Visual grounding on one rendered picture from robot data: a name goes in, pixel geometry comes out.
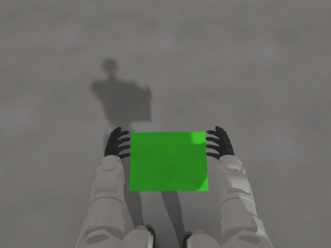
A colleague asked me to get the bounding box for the left robot shin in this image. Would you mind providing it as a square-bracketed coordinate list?
[136, 226, 149, 233]

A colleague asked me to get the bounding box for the right robot hand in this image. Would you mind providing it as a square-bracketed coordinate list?
[206, 126, 235, 160]

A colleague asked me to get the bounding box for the left robot upper arm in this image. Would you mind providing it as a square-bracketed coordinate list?
[81, 238, 127, 248]

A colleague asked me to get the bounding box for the robot left thigh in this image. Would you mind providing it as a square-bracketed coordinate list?
[123, 229, 153, 248]

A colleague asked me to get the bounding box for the carton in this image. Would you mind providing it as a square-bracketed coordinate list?
[129, 132, 208, 191]

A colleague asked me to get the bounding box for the robot left forearm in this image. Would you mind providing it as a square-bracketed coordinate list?
[75, 155, 125, 248]

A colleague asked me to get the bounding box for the left robot hand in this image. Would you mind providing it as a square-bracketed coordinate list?
[104, 127, 130, 159]

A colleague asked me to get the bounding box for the robot right forearm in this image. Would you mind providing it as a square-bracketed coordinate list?
[216, 154, 273, 248]

